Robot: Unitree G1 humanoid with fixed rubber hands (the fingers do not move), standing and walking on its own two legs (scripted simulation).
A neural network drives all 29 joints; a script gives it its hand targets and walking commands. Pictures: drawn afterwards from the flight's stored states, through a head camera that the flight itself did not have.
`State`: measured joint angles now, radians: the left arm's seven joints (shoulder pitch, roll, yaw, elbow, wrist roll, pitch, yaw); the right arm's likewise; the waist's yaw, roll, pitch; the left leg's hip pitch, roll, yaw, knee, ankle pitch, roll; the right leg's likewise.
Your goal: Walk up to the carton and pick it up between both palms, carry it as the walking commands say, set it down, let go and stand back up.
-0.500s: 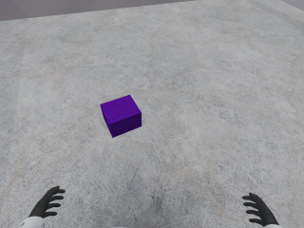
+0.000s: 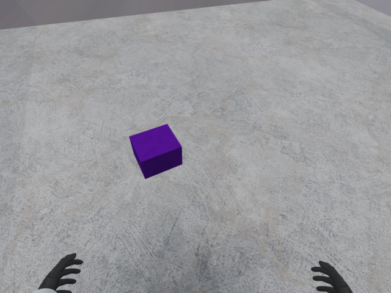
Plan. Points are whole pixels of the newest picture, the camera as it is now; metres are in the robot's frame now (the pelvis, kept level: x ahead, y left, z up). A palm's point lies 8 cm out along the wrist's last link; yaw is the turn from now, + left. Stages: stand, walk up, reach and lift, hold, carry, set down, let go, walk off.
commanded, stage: stand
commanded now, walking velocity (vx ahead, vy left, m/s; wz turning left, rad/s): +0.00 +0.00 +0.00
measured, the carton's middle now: (156, 150) +0.99 +0.26 -0.68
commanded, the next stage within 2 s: walk up in 1.36 s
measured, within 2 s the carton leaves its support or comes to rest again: neither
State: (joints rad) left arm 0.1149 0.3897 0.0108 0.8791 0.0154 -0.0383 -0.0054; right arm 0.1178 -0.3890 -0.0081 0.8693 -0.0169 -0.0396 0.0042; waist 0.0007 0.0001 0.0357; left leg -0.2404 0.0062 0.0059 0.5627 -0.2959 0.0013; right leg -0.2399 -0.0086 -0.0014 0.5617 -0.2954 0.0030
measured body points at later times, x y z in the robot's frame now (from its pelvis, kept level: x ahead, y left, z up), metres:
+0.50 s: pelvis +0.00 +0.00 +0.01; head +0.00 +0.00 +0.46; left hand +0.11 +0.31 -0.10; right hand +0.11 -0.31 -0.10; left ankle +0.00 +0.12 -0.73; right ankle +0.00 -0.12 -0.73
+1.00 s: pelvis +0.00 +0.00 +0.02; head +0.01 +0.00 +0.47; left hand +0.11 +0.32 -0.10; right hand +0.11 -0.32 -0.10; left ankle +0.00 +0.12 -0.73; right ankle +0.00 -0.12 -0.73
